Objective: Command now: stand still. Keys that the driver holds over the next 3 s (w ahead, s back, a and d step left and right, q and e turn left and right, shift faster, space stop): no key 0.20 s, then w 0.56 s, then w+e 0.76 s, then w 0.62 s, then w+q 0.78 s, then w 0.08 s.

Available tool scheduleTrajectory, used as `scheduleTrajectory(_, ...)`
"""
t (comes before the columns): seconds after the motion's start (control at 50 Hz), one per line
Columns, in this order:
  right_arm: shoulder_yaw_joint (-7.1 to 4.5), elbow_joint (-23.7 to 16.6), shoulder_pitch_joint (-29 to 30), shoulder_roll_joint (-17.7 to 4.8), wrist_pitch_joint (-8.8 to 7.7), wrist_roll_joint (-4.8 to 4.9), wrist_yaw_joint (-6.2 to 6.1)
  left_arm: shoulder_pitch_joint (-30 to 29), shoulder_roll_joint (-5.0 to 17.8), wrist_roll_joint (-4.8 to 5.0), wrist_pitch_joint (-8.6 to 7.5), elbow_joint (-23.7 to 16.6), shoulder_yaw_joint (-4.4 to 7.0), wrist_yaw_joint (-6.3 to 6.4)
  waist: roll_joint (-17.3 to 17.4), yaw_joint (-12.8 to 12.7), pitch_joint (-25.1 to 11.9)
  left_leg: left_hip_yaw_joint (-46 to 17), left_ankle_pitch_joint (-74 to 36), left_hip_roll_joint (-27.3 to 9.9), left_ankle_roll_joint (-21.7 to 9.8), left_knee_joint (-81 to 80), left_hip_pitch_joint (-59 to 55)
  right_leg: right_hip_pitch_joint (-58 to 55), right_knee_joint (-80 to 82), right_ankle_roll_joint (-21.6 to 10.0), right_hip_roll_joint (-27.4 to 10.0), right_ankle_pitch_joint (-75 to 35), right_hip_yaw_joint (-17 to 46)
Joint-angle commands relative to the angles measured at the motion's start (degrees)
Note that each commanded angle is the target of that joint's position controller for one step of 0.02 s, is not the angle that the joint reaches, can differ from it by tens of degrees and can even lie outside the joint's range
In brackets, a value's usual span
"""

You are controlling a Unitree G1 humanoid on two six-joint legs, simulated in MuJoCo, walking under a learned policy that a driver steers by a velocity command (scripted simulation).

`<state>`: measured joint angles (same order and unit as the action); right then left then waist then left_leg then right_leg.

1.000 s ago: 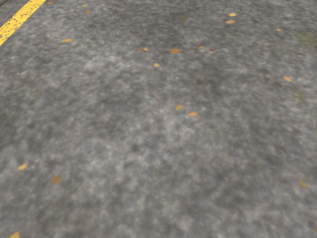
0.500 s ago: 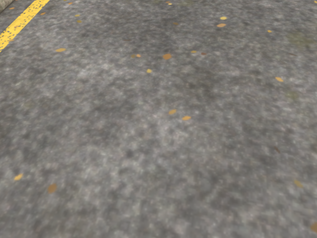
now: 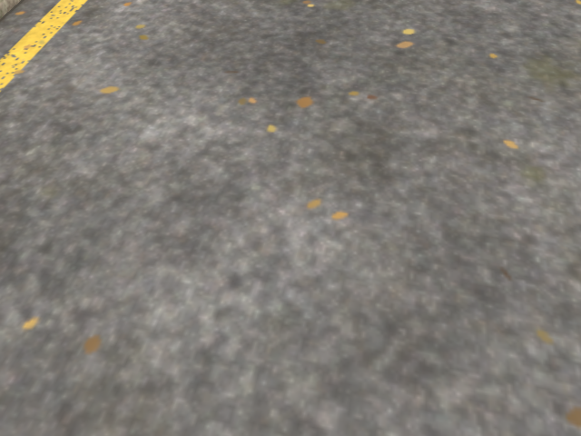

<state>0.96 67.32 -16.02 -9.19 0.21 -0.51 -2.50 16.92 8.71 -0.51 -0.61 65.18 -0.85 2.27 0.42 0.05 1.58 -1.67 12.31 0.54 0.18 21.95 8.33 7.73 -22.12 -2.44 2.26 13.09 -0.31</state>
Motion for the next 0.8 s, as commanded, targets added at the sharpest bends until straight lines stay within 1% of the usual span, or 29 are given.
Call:
scheduleTrajectory(0.02, -0.56, -0.1, -3.9, -4.1, -0.17, 0.0, -0.18, 3.9, 4.6, -0.01, -0.24, -0.4, 0.7, 0.18, -0.5, 0.0, 2.7, -4.0, -6.5, -4.8, -1.8, -2.8, 1.3, 2.4, 4.5, -1.0, -6.8, -6.4, 6.3)
scheduleTrajectory(0.2, -0.57, 0.2, -5.0, -3.4, -0.21, -0.01, -0.29, 4.8, 3.9, 0.0, -0.29, -0.1, 0.75, 0.27, -0.4, 0.0, 3.0, -3.9, -6.4, -4.8, -1.7, -2.6, 1.5, 2.4, 4.4, -1.1, -6.7, -6.6, 6.3)
scheduleTrajectory(0.22, -0.47, 0.4, -5.5, -3.0, -0.19, -0.1, -0.27, 5.3, 3.7, -0.05, -0.25, 0.1, 0.73, 0.25, -0.7, -0.1, 1.8, -3.6, -2.9, -4.3, -1.8, -2.8, 1.2, 2.0, 5.2, -1.2, -6.4, -1.4, 6.4)
scheduleTrajectory(0.24, -0.62, 0.3, -5.5, -3.2, -0.12, -0.26, -0.23, 5.4, 4.6, -0.09, -0.06, 0.0, 1.09, 0.23, -1.4, -0.3, 2.4, -2.7, 1.7, -3.1, -2.0, -1.7, 2.1, 2.6, 5.9, -1.6, -5.9, 5.3, 6.9)
scheduleTrajectory(0.26, -0.9, -0.2, -5.4, -3.5, -0.02, -0.44, -0.12, 5.8, 6.0, -0.05, 0.27, -0.1, 1.74, 0.21, -2.9, -0.5, 3.0, -1.1, 8.4, -1.2, -2.5, 1.1, 3.8, 3.3, 6.3, -2.8, -5.8, 14.3, 8.1)
scheduleTrajectory(0.28, -1.08, -0.9, -4.9, -3.5, 0.08, -0.8, 0.13, 6.7, 7.3, -0.09, 0.67, -0.2, 2.39, 0.1, -4.9, -1.0, 4.4, 0.5, 15.0, 0.5, -3.1, 4.7, 7.5, 4.1, 7.5, -4.5, -6.9, 24.3, 10.8)
scheduleTrajectory(0.3, -1.13, -2.1, -3.4, -3.1, 0.1, -1.34, 0.5, 8.7, 8.0, -0.17, 0.98, 0.0, 2.92, -0.02, -6.4, -2.1, 6.8, 1.8, 17.9, 1.7, -3.4, 9.1, 12.6, 4.1, 10.1, -6.5, -9.7, 32.2, 15.2)
scheduleTrajectory(0.32, -0.89, -3.3, -2.1, -1.7, -0.15, -1.94, 0.9, 10.8, 8.7, -0.28, 1.11, 0.4, 3.45, -0.1, -8.4, -3.0, 8.4, 4.0, 17.1, 1.9, -3.4, 14.0, 16.0, 4.0, 12.9, -9.0, -13.9, 37.4, 20.6)
scheduleTrajectory(0.34, -0.83, -4.5, -0.9, -1.4, -0.66, -2.29, 1.25, 11.5, 8.7, -0.42, 1.01, 0.5, 3.76, -0.16, -8.9, -3.2, 10.0, 4.7, 14.4, 0.1, -3.6, 18.6, 17.9, 5.2, 14.9, -11.0, -17.4, 37.8, 24.6)
scheduleTrajectory(0.36, -1.03, -5.7, 0.4, -1.8, -1.26, -2.14, 1.54, 11.3, 8.4, -0.74, 0.68, 0.2, 3.91, -0.29, -8.2, -3.2, 10.5, 4.0, 14.0, -1.2, -3.7, 21.7, 19.4, 5.6, 16.1, -12.1, -19.0, 34.9, 26.3)
scheduleTrajectory(0.38, -1.28, -6.5, 0.9, -2.3, -1.89, -1.9, 1.87, 10.7, 8.7, -1.1, 0.22, -0.2, 4.16, -0.43, -7.1, -2.8, 10.0, 3.3, 14.9, -2.0, -3.9, 23.5, 20.8, 4.6, 16.2, -12.4, -19.4, 31.0, 26.0)
scheduleTrajectory(0.4, -1.51, -7.1, 0.7, -2.6, -2.49, -1.65, 2.24, 9.7, 9.0, -1.14, -0.25, -0.8, 4.37, -0.54, -6.1, -2.0, 9.0, 3.1, 15.1, -2.5, -4.1, 22.8, 20.8, 3.8, 15.5, -12.1, -18.9, 27.6, 24.2)
scheduleTrajectory(0.42, -1.65, -7.5, 0.1, -2.4, -3.03, -1.33, 2.54, 8.5, 9.2, -0.95, -0.66, -1.2, 4.53, -0.62, -6.1, -1.1, 8.3, 3.5, 14.3, -2.5, -4.3, 19.9, 18.5, 4.5, 14.4, -11.4, -17.9, 24.7, 21.8)
scheduleTrajectory(0.44, -1.82, -7.5, -1.0, -2.2, -3.45, -0.98, 2.69, 7.0, 9.0, -0.63, -0.99, -1.7, 4.6, -0.71, -6.1, 0.0, 7.7, 4.4, 12.5, -1.8, -4.5, 16.0, 13.9, 6.6, 13.2, -10.4, -16.2, 22.0, 18.8)
scheduleTrajectory(0.46, -1.91, -6.6, -4.3, -1.4, -3.74, -0.65, 2.69, 4.9, 8.9, -0.13, -1.17, -2.4, 4.66, -0.81, -5.7, 2.1, 7.0, 6.1, 8.1, -0.5, -4.7, 10.0, 6.3, 10.6, 11.0, -9.2, -14.0, 20.6, 15.2)
scheduleTrajectory(0.48, -2.15, -4.6, -9.5, -0.8, -3.87, -0.38, 2.53, 3.3, 8.6, 0.15, -1.25, -2.9, 4.72, -0.88, -4.5, 4.2, 6.3, 7.9, 4.5, 1.7, -4.7, 4.8, -3.1, 15.8, 7.2, -8.3, -11.5, 20.4, 12.2)
scheduleTrajectory(0.5, -2.76, -3.0, -14.5, -2.0, -4.03, -0.54, 2.17, 2.5, 7.3, -0.18, -1.64, -3.7, 4.4, -1.0, -1.4, 5.9, 5.5, 5.6, 5.7, 1.2, -4.5, 1.5, -11.4, 21.3, 0.7, -7.0, -8.8, 19.4, 9.0)
scheduleTrajectory(0.52, -3.79, -2.2, -20.8, -6.1, -4.54, -1.4, 1.6, 1.4, 3.4, -0.46, -2.32, -5.0, 3.28, -1.46, 9.9, 8.2, 3.1, -12.3, 18.0, -11.2, -5.9, -8.5, -17.5, 27.1, -17.2, -4.6, -2.8, 15.8, 1.1)
scheduleTrajectory(0.54, -5.14, -1.2, -26.1, -11.5, -4.05, -0.75, 1.7, 0.8, 2.7, -0.78, -2.64, -7.3, 3.1, -1.97, 17.5, 8.2, 3.2, -33.7, 33.0, -22.0, -10.7, -16.8, -17.9, 36.4, -31.2, -3.8, 1.6, 19.1, -3.6)
scheduleTrajectory(0.56, -4.7, -2.2, -20.8, -9.2, -3.55, -0.85, 1.58, -0.2, 6.1, -2.39, -2.69, -7.5, 3.78, -2.59, 8.9, 4.7, 7.9, -34.1, 35.2, -22.6, -12.2, -16.8, -11.2, 37.3, -39.7, -4.4, -2.8, 15.7, -0.1)
scheduleTrajectory(0.58, -4.22, -4.5, -15.2, -7.7, -3.93, -0.74, 1.97, -1.3, 5.3, -2.21, -3.02, -7.7, 3.66, -3.26, 4.0, 2.5, 9.9, -28.8, 29.9, -20.4, -11.7, -16.6, -7.1, 37.3, -41.5, -4.3, -4.8, 9.7, 1.3)
scheduleTrajectory(0.6, -3.97, -5.6, -12.2, -7.0, -4.53, -0.64, 2.14, -0.8, 4.1, -1.59, -3.45, -7.2, 3.41, -3.69, 2.4, 1.0, 9.5, -22.8, 20.9, -17.6, -10.7, -17.1, -5.7, 35.3, -40.8, -3.6, -6.1, 4.9, 1.6)
scheduleTrajectory(0.62, -3.59, -6.1, -11.3, -5.9, -5.16, -0.49, 2.0, -0.8, 4.4, -1.56, -3.57, -7.0, 3.65, -4.04, 1.8, 0.1, 8.3, -18.3, 13.1, -15.7, -10.0, -17.3, -6.1, 33.9, -39.8, -2.8, -6.7, 1.8, 1.1)
scheduleTrajectory(0.64, -3.17, -5.8, -11.7, -4.8, -5.66, -0.46, 1.85, -0.7, 4.8, -1.68, -3.32, -6.8, 3.83, -4.26, 1.9, -0.1, 7.1, -13.9, 5.2, -13.7, -9.3, -16.8, -7.2, 33.1, -39.2, -2.0, -6.7, -0.2, 0.1)
scheduleTrajectory(0.66, -2.94, -5.0, -13.5, -4.3, -5.98, -0.44, 1.76, -0.8, 4.8, -1.62, -2.98, -6.8, 3.96, -4.33, 2.6, -0.2, 5.9, -10.8, -2.7, -12.6, -9.0, -15.7, -8.8, 33.2, -39.2, -1.5, -6.3, -1.4, -1.0)
scheduleTrajectory(0.7, -2.54, -3.7, -17.0, -3.9, -6.25, -0.34, 1.65, -3.4, 4.5, -1.4, -2.33, -7.9, 4.01, -4.24, 3.6, 0.1, 4.9, -6.4, -17.0, -11.5, -8.7, -13.6, -11.0, 35.0, -38.7, -0.8, -5.7, -2.6, -2.8)
scheduleTrajectory(0.74, -2.17, -3.3, -18.5, -3.8, -6.32, -0.45, 1.57, -9.0, 4.0, -1.26, -1.97, -10.2, 3.74, -4.17, 4.2, 0.9, 5.4, -4.0, -24.6, -10.8, -8.9, -13.2, -10.5, 35.9, -35.3, -0.2, -5.0, -3.9, -4.5)
scheduleTrajectory(0.8, -1.85, -3.5, -18.0, -4.0, -6.44, -0.65, 1.25, -16.8, 2.7, -0.64, -1.86, -13.4, 2.82, -4.21, 4.8, 1.8, 7.1, 0.2, -29.8, -9.5, -8.3, -13.7, -8.5, 32.7, -23.8, -0.4, -3.4, -7.2, -6.9)
